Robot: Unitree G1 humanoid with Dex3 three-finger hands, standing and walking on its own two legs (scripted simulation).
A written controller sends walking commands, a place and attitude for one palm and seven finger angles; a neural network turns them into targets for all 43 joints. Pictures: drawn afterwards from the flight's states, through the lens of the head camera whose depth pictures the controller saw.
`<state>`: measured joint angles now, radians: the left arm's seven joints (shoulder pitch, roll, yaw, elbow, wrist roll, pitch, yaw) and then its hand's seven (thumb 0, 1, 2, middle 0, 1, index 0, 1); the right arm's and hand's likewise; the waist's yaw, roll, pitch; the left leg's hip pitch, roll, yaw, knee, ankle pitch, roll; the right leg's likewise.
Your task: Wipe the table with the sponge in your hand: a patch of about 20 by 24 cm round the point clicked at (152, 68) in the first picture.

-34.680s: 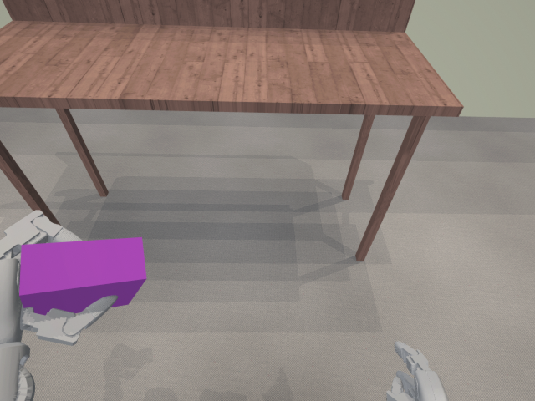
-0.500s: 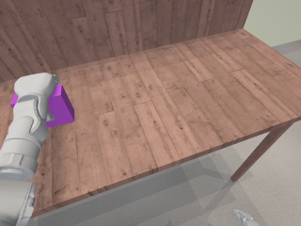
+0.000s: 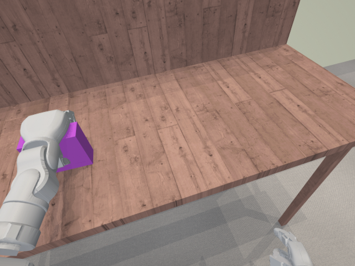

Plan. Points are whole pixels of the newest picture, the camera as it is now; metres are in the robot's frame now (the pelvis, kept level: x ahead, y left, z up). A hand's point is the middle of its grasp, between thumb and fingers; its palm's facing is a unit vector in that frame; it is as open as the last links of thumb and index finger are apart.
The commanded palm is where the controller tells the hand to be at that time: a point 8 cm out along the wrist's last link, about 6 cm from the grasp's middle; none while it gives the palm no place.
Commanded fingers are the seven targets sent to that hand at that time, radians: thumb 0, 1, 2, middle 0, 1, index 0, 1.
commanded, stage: wipe back along the middle lane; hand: left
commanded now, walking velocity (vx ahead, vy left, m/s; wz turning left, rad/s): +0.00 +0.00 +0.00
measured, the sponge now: (62, 153) +0.33 +0.32 +0.08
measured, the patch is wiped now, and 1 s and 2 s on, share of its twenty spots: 0.55 0.70 0.80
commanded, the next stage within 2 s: slide across to the third lane in 1.04 s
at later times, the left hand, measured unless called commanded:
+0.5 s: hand (57, 158) +0.30 +0.29 +0.12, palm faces +0.07 -0.03 -1.00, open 9.1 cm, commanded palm +0.26 +0.28 +0.14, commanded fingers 0.00 0.10 1.30 -1.20 -1.60 -1.20 -1.60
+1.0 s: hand (57, 174) +0.26 +0.27 +0.12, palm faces +0.10 -0.06 -0.99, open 9.1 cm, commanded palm +0.21 +0.26 +0.14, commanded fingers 0.00 0.10 1.30 -1.20 -1.60 -1.20 -1.60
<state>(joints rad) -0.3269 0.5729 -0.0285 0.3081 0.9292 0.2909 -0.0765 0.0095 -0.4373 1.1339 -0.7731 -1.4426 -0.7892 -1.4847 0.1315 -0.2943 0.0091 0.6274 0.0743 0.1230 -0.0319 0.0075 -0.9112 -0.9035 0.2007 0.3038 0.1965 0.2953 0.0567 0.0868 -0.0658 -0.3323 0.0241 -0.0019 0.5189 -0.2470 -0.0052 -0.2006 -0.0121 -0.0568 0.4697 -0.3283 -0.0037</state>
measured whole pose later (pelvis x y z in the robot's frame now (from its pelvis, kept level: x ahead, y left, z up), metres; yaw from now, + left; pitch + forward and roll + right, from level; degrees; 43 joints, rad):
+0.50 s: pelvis -0.01 +0.01 +0.00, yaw -1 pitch +2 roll +0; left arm -0.13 0.52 -0.06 0.06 0.93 0.39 -0.01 0.03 -0.41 1.13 -0.74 -1.47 -0.77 -1.51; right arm 0.13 -0.28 0.02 0.63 0.08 0.12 -0.01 0.01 -0.91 -0.90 0.20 0.30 0.20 0.30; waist 0.07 0.10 -0.07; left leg -0.32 0.02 0.01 0.54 -0.26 0.00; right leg -0.20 -0.02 -0.04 0.50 -0.34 0.00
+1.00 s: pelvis -0.01 +0.00 +0.00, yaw -1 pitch +1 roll +0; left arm 0.05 0.50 -0.06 -0.18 0.93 0.47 -0.02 0.05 -0.40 1.11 -0.73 -1.49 -0.77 -1.50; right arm 0.07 -0.27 0.05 0.59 0.07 0.10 -0.01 0.01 -0.91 -0.90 0.20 0.30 0.20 0.30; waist 0.10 0.10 -0.07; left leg -0.30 0.03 0.01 0.56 -0.27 -0.01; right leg -0.19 -0.01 -0.04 0.54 -0.36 -0.01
